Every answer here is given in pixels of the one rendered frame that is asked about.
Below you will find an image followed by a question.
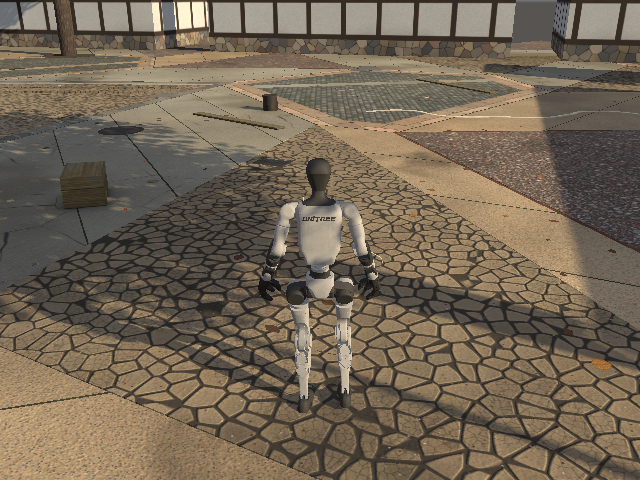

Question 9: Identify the humanoid robot head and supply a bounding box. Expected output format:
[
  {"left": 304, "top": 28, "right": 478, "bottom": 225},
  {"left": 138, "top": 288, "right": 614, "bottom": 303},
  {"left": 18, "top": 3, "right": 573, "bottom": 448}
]
[{"left": 302, "top": 158, "right": 336, "bottom": 206}]

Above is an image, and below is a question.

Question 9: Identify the right robot forearm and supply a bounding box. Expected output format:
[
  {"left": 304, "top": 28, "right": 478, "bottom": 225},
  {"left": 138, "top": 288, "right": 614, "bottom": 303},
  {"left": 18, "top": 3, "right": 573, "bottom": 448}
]
[{"left": 358, "top": 241, "right": 378, "bottom": 280}]

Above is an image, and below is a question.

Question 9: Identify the robot right upper arm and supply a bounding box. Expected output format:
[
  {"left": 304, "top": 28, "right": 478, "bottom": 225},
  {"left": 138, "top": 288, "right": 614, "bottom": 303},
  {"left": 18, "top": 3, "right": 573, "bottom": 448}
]
[{"left": 340, "top": 201, "right": 368, "bottom": 257}]

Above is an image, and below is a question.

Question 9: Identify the robot left upper arm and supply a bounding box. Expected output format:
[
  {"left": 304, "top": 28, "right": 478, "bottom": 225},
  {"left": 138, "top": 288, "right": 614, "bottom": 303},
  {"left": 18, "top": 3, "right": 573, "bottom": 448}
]
[{"left": 270, "top": 202, "right": 298, "bottom": 257}]

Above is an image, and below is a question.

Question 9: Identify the right robot hand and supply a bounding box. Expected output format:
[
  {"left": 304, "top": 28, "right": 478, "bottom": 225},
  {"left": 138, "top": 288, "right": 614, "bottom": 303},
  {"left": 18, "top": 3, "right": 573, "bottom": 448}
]
[{"left": 358, "top": 277, "right": 381, "bottom": 300}]

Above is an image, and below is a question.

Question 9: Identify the robot right foot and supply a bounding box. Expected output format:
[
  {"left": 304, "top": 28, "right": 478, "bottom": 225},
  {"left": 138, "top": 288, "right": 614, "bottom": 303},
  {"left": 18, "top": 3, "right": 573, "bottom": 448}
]
[{"left": 337, "top": 382, "right": 352, "bottom": 408}]

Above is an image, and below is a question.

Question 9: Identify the left robot forearm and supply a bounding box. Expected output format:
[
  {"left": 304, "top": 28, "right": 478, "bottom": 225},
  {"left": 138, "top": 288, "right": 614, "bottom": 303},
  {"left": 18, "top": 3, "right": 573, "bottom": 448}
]
[{"left": 261, "top": 242, "right": 281, "bottom": 281}]

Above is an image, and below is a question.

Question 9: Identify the left robot hand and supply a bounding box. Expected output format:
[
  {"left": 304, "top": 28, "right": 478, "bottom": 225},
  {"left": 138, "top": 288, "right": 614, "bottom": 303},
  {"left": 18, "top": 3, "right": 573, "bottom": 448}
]
[{"left": 258, "top": 277, "right": 281, "bottom": 301}]

